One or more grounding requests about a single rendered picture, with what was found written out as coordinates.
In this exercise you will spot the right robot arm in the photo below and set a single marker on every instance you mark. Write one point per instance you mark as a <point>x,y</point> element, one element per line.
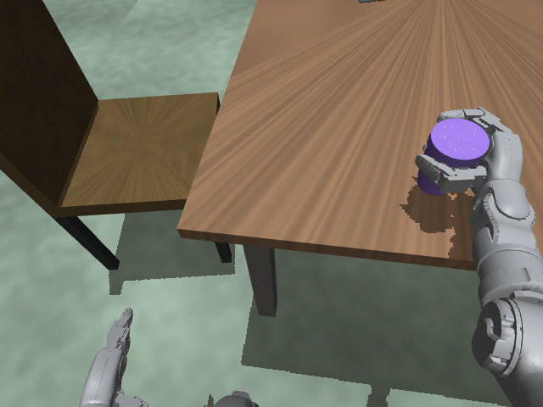
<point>508,340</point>

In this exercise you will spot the left robot hand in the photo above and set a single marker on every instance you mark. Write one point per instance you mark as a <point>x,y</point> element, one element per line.
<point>103,383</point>

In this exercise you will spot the chair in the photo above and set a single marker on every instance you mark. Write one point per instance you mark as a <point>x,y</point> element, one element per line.
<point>75,155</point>

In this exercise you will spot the table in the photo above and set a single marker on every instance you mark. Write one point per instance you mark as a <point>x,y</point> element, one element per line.
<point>328,105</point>

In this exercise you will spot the right robot hand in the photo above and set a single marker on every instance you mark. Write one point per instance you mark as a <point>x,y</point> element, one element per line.
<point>502,161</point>

